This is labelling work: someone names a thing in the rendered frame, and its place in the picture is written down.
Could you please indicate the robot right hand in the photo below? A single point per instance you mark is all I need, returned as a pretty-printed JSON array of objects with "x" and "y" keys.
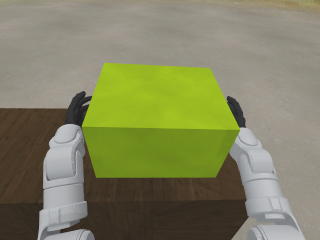
[{"x": 236, "y": 111}]

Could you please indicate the left robot upper arm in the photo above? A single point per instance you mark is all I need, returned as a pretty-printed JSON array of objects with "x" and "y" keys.
[{"x": 80, "y": 234}]

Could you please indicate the robot left hand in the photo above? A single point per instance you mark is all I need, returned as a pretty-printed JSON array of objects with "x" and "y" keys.
[{"x": 75, "y": 110}]

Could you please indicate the right robot forearm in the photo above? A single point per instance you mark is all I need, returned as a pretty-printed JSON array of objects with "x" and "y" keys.
[{"x": 264, "y": 198}]

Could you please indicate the pedestal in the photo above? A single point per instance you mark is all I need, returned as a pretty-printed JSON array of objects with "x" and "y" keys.
[{"x": 127, "y": 208}]

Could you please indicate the right robot upper arm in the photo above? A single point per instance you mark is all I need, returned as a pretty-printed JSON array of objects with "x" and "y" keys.
[{"x": 274, "y": 232}]

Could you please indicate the left robot forearm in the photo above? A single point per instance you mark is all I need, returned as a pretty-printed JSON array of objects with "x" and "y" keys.
[{"x": 63, "y": 178}]

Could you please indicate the carton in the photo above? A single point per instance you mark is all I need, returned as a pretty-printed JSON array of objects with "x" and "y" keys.
[{"x": 155, "y": 121}]

